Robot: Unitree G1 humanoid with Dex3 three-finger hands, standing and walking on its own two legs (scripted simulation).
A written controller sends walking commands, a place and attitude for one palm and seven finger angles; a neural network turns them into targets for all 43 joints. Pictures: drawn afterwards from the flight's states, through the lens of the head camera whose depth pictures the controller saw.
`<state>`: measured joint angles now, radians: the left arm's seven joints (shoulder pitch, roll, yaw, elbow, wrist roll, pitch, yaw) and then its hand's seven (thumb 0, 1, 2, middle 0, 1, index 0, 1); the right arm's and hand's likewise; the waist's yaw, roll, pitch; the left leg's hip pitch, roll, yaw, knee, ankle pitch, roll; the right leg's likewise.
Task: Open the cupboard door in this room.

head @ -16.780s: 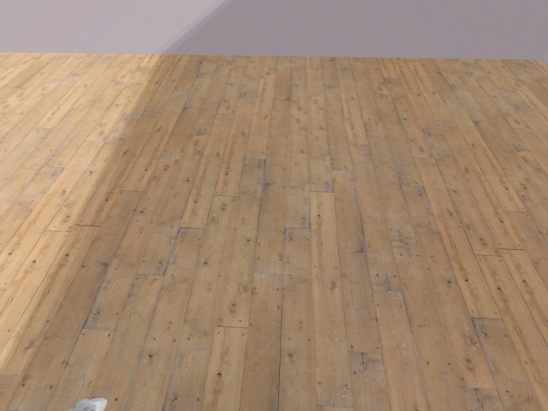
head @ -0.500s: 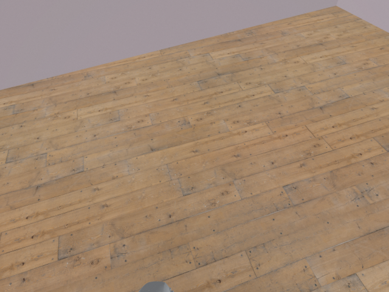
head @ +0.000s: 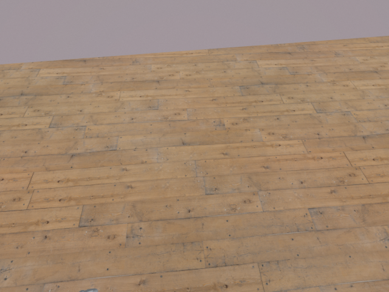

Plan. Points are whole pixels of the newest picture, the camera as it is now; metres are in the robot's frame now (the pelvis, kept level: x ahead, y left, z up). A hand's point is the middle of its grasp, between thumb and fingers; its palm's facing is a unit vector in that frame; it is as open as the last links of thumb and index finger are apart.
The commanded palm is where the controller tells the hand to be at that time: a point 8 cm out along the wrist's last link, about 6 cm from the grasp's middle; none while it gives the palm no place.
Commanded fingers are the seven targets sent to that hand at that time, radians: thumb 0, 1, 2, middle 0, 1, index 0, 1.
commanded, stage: turn or walk to find it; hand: left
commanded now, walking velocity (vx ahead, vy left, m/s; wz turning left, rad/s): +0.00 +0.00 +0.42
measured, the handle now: out of the picture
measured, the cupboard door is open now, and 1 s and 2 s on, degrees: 0 0 0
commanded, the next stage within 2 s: none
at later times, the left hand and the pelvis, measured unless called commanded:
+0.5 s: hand out of the picture -0.04 +0.19 -0.18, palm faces +0.28 -0.93 -0.23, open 7.4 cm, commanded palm none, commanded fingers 0.00 0.90 0.90 -0.20 -0.30 -0.20 -0.30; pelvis -0.03 -0.01 -0.01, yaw +15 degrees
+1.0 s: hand out of the picture -0.01 +0.19 -0.15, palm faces +0.42 -0.86 -0.28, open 7.4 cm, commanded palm none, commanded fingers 0.00 0.90 0.90 -0.20 -0.30 -0.20 -0.30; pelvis -0.03 -0.03 -0.01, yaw +26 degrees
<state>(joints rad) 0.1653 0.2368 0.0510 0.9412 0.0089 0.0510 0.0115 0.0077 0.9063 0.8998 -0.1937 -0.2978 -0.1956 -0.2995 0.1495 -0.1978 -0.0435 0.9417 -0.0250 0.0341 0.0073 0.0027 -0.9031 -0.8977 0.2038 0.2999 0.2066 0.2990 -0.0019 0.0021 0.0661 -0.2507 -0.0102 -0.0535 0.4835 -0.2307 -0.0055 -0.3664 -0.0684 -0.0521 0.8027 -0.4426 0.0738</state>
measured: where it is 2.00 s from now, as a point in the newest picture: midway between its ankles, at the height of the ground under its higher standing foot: outside the picture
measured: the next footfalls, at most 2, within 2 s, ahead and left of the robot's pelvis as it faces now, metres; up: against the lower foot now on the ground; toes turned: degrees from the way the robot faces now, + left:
right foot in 0.06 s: +0.04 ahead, -0.13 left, +0.00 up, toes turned -3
left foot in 0.52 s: -0.04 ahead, +0.12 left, +0.00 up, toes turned +19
